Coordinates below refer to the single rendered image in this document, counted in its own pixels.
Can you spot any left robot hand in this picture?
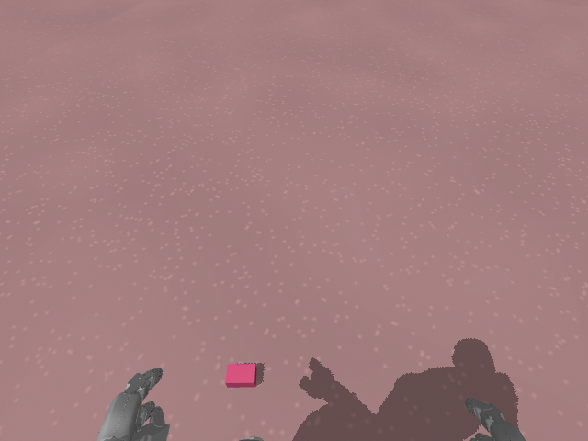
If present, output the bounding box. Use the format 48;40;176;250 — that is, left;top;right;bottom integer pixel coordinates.
96;368;170;441

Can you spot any right robot hand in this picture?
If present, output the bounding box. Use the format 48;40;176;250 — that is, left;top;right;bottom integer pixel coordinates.
465;398;525;441

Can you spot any small box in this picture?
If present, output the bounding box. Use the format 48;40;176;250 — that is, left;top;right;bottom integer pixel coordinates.
225;364;257;388

